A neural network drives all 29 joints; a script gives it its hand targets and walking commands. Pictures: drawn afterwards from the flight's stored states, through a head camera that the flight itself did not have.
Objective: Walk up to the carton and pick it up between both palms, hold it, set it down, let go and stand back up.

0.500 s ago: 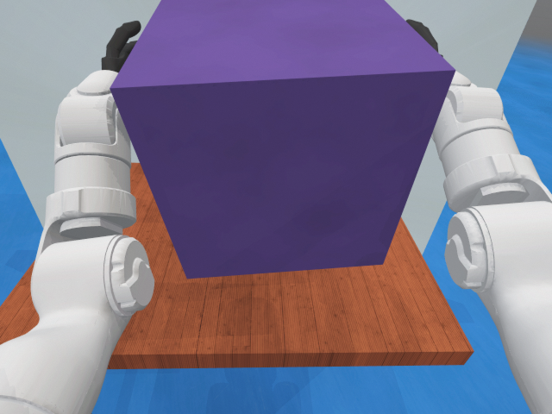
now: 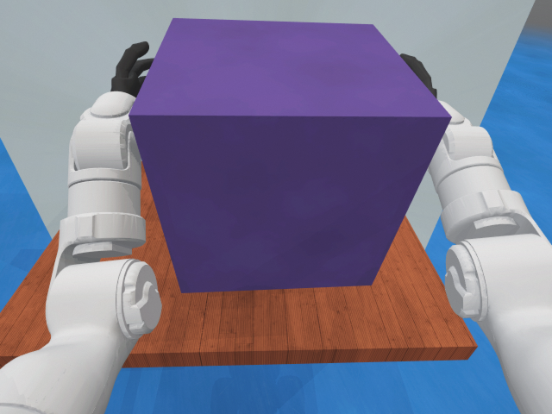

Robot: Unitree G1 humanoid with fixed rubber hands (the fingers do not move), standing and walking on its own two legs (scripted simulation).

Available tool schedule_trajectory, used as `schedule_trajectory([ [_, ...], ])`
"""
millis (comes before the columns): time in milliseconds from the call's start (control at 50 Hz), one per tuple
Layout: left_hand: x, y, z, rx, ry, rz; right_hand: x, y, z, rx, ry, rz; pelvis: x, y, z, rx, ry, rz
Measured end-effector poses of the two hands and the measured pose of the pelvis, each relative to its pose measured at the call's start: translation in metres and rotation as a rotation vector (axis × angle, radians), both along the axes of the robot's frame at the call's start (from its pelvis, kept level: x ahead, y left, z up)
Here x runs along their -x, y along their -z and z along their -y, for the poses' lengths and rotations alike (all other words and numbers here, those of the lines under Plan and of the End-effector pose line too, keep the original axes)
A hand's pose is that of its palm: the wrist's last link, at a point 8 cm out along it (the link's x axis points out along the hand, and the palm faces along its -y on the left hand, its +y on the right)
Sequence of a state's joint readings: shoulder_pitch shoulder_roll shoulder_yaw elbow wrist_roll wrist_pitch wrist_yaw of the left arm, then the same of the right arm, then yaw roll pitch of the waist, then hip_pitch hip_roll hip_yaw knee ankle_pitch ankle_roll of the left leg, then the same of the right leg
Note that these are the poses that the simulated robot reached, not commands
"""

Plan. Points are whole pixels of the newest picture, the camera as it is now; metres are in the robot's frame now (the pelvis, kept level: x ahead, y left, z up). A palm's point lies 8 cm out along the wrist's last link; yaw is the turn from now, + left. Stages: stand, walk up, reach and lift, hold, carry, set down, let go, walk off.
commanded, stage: set down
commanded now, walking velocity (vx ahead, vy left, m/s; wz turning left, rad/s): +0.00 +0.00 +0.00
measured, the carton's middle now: (277, 158) +0.39 +0.00 +0.24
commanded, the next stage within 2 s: none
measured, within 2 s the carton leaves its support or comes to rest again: neither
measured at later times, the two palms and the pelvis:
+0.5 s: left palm (150, 128) +0.41 +0.18 +0.27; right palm (411, 136) +0.41 -0.20 +0.26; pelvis +0.01 +0.00 +0.00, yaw +0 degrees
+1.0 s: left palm (162, 146) +0.42 +0.17 +0.24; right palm (407, 152) +0.43 -0.21 +0.23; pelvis +0.01 +0.00 +0.00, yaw +0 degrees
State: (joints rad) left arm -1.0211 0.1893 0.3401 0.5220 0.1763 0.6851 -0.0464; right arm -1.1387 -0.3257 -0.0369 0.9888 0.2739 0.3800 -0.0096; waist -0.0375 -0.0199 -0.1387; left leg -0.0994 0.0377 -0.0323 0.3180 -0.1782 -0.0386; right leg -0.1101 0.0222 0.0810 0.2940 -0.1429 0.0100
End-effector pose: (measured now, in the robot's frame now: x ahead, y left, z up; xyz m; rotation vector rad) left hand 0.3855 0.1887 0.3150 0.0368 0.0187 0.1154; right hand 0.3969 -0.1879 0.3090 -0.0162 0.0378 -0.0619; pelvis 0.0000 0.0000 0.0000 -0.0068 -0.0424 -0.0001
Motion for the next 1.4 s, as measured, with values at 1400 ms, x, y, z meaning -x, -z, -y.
schedule_trajectory([
  [1400,-0.041,0.104,0.025,0.008,-0.012,-0.106,-0.034,0.106,0.026,0.007,-0.005,-0.104,-0.016,-0.001,0.002,-0.003,-0.001,-0.037],
])
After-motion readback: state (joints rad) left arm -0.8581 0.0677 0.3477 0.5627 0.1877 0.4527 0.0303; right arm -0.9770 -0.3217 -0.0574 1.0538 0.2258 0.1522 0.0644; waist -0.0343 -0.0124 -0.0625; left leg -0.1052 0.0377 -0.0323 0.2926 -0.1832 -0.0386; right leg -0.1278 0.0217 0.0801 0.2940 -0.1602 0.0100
